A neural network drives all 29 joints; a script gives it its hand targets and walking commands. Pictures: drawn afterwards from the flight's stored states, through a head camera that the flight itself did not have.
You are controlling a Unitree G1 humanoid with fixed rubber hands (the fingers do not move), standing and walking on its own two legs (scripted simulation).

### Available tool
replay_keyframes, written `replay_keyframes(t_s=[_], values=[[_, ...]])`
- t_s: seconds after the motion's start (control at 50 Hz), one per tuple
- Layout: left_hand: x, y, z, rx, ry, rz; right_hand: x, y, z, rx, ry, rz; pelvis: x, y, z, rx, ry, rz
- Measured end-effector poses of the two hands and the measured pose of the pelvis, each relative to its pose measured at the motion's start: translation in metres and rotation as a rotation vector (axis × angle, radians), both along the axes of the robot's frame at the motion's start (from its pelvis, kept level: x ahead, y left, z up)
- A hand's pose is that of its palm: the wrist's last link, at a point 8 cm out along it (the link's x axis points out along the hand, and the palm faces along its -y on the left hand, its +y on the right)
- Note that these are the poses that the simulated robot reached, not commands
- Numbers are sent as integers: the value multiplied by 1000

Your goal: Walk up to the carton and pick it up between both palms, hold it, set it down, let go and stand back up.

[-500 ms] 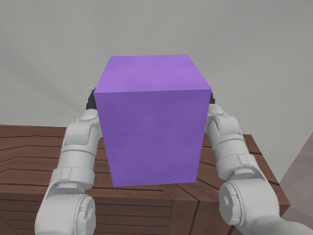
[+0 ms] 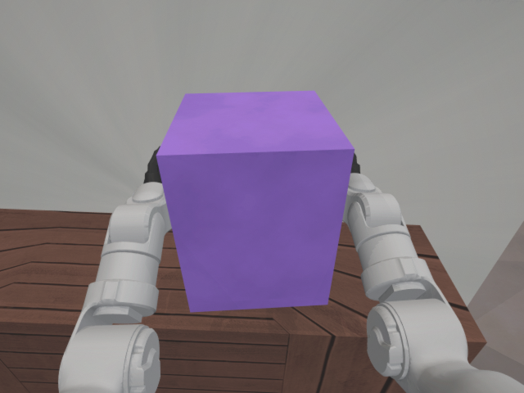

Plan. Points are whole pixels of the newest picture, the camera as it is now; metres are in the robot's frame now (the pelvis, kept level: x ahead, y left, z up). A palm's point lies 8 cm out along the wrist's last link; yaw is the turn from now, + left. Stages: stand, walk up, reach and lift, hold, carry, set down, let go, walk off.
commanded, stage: hold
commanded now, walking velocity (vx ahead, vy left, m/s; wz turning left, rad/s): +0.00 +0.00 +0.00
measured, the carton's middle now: (254, 196) +0.36 +0.00 +0.20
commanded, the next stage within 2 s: set down in 0.52 s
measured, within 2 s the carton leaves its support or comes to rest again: neither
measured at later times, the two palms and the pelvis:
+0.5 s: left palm (158, 192) +0.37 +0.15 +0.20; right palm (347, 183) +0.38 -0.14 +0.21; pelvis +0.00 +0.00 +0.00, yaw +0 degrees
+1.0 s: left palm (173, 195) +0.41 +0.14 +0.17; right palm (346, 189) +0.41 -0.15 +0.18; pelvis +0.01 -0.01 +0.00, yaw +0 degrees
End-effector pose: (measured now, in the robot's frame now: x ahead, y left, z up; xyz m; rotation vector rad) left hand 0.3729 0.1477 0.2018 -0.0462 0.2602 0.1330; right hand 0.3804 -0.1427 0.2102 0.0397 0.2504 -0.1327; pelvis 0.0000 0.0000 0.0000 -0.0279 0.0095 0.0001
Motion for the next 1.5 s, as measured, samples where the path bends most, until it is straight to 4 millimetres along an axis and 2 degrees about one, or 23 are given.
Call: replay_keyframes(t_s=[0.7, 0.86, 1.14, 1.28, 1.5], values=[[5, -2, -3, -10, -31, -11, 2, -2, 3, 6, -34, -11, 0, -1, 0, 0, 1, 1], [18, -6, -24, -25, -13, -13, 14, -6, -17, 13, -23, -22, 5, -3, 1, 4, 7, 2], [47, -15, -38, -24, -17, -16, 39, -15, -45, 33, -28, -33, 25, -7, 4, 9, 39, 3], [54, -13, -43, -29, -4, -20, 42, -13, -59, 21, -14, -37, 32, -3, 5, 4, 41, 3], [53, -7, -47, -45, -31, -20, 41, -7, -54, 0, -41, -36, 31, 0, 5, 0, 40, 4]])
